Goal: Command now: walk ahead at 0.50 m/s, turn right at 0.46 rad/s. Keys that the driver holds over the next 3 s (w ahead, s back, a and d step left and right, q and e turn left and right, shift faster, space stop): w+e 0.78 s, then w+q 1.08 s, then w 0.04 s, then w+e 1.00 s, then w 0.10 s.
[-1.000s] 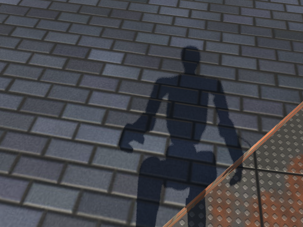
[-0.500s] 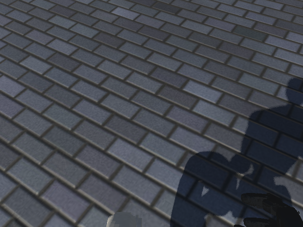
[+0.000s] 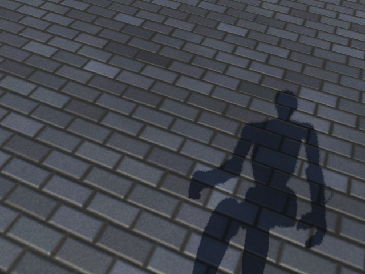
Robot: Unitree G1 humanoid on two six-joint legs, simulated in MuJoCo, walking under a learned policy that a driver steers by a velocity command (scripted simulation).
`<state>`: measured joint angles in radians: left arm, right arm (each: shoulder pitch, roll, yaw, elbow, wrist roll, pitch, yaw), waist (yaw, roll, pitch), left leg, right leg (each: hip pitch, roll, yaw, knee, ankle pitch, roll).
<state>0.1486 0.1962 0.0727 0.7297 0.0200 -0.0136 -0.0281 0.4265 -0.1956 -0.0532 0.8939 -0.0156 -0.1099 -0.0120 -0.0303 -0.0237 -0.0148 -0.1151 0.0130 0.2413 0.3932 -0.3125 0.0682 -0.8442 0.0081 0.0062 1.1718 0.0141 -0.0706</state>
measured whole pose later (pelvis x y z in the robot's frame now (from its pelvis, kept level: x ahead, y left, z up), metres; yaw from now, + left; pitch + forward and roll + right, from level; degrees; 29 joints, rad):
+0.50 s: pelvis +0.27 -0.02 +0.00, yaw -17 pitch +2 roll -1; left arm 0.40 0.26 0.08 0.82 0.01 -0.05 -0.01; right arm 0.12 -0.24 -0.03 0.66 -0.05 -0.04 0.01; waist 0.05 0.03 0.01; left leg -0.69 0.13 -0.06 0.98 -0.19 -0.05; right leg -0.11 0.17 0.05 0.32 -0.23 -0.15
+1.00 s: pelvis +0.55 -0.06 +0.00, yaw -29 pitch +2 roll +1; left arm 0.17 0.27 0.04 0.70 0.05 -0.03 -0.05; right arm 0.41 -0.25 -0.05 0.82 -0.01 -0.07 0.02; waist -0.05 -0.04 0.00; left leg -0.18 -0.03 0.05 0.34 -0.19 0.05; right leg -0.56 -0.04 0.02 0.89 -0.25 -0.02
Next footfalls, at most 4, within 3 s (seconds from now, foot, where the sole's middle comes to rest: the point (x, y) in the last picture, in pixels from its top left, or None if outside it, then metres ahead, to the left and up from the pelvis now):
0.24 right None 0.25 -0.06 -0.78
0.72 left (173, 243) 0.62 0.01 -0.78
1.16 right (243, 231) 0.67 -0.26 -0.78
1.64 left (201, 162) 1.01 -0.12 -0.78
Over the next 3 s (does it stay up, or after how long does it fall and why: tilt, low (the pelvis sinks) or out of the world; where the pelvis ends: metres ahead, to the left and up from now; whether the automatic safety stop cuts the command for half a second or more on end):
stays up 1.59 -0.25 0.01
